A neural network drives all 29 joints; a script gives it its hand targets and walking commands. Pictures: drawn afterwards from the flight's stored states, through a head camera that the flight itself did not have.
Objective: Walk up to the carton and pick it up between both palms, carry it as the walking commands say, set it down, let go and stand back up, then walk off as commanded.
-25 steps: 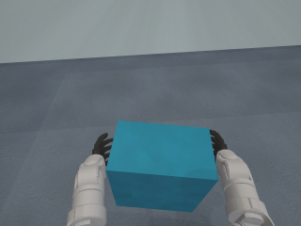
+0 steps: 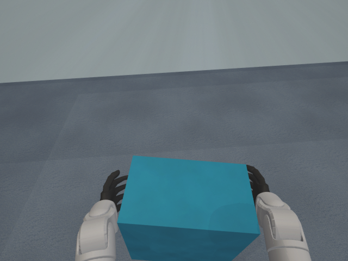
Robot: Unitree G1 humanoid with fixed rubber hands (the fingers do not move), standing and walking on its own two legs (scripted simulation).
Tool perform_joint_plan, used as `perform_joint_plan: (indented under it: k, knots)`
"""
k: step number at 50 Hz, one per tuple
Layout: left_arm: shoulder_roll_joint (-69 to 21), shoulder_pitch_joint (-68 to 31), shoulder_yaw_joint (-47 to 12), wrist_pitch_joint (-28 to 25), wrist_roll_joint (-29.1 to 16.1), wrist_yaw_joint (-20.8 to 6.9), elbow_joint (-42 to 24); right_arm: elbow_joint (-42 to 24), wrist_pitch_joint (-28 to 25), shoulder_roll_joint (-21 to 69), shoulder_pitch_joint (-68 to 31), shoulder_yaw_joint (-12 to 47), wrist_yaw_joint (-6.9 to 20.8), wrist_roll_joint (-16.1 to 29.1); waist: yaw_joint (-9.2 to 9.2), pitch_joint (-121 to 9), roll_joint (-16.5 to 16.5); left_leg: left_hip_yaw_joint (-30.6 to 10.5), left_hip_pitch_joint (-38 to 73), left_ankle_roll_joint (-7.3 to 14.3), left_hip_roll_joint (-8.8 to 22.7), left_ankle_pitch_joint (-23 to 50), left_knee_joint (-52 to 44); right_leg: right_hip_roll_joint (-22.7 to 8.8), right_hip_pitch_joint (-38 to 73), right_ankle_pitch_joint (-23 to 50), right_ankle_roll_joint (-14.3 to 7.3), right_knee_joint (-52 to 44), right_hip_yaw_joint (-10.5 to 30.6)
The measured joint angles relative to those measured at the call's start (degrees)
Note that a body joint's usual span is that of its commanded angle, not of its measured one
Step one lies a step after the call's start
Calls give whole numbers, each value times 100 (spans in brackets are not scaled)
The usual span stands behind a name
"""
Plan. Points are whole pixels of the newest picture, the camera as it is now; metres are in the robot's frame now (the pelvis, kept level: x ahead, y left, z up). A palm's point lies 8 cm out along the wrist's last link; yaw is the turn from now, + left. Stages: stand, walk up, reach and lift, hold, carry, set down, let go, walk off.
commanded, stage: reach and lift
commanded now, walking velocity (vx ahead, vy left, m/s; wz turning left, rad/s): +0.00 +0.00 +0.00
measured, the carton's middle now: (183, 216) +0.25 +0.01 -0.03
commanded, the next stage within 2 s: hold in 0.90 s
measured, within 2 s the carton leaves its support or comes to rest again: neither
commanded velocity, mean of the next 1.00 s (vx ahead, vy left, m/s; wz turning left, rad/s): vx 0.00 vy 0.00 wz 0.00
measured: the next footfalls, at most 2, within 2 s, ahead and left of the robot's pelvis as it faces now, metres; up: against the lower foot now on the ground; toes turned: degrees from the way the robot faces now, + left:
right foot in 1.92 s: -0.03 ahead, -0.17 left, +0.00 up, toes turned -37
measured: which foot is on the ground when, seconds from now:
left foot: down 0.00-1.00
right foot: down 0.00-1.00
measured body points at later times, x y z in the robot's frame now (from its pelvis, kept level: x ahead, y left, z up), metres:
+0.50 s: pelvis -0.02 +0.01 +0.00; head -0.04 +0.01 +0.45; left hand +0.26 +0.18 +0.02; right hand +0.26 -0.16 +0.01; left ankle +0.00 +0.12 -0.75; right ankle +0.00 -0.11 -0.75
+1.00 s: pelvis -0.02 +0.02 +0.00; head -0.06 +0.02 +0.45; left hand +0.26 +0.18 +0.02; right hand +0.26 -0.16 +0.02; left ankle -0.01 +0.12 -0.75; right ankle +0.00 -0.11 -0.75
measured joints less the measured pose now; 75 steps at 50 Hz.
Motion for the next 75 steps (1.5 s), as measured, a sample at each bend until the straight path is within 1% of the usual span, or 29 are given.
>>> perform_joint_plan:
  k: [9, 22, 31, 41, 62, 66, 70, 72, 73, 75]
  knots:
    - [81, -214, -22, 41, -5, 42, 71, 119, 55, -64, -274, -4, -10, 3, 41, 240, -6, -8, -202, 14, -16, -12, 246, -5, -176, 7, 18, 198, -11]
    - [57, -341, -31, -26, -22, 142, 192, 291, -16, -176, -423, -14, -2, 71, -3, 226, -10, 26, -534, 71, -82, 19, 408, -62, -504, 43, 87, 347, 22]
    - [-37, -459, 68, -60, 39, 170, 399, 507, -40, -228, -534, -77, 64, 25, -13, 110, 12, 90, -527, 121, -132, 39, 373, -112, -538, 43, 135, 371, 89]
    - [-85, -399, 86, -64, 66, 182, 458, 588, -48, -236, -487, -86, 150, -56, 4, -1, 21, 128, -421, 145, -163, 67, 272, -145, -473, 40, 155, 340, 132]
    - [-80, -413, 115, -23, 102, 143, 561, 653, -18, -212, -445, -95, 201, -158, 32, -94, 10, 124, -370, 123, -160, 69, 261, -137, -470, -7, 129, 429, 132]
    - [25, -443, 118, 153, 20, 130, 602, 614, 212, -204, -466, 18, 119, -173, 11, -746, 11, 148, -1111, 96, -177, -277, 1031, -121, -1241, -380, 135, 1257, 133]
    - [215, -505, 103, 405, -126, 124, 461, 508, 486, -192, -611, 201, 4, -168, 104, -1226, -7, 359, -1700, 81, -137, -724, 1877, -96, -1978, -804, 107, 2254, 203]
    - [290, -453, 74, 581, -235, 139, 281, 316, 699, -176, -598, 293, -73, -128, 158, -1386, 92, 457, -1879, 56, -12, -931, 2231, -71, -2207, -1006, 81, 2576, 130]
    - [312, -418, 60, 689, -294, 157, 177, 193, 826, -174, -566, 334, -113, -95, 192, -1441, 164, 500, -1928, 20, 79, -1026, 2382, -61, -2272, -954, 64, 2660, 63]
    - [323, -450, 33, 957, -421, 241, 31, -51, 1104, -212, -504, 374, -210, 19, 221, -1507, 294, 505, -2023, -71, 259, -1183, 2649, 75, -2335, -976, -29, 2776, -2]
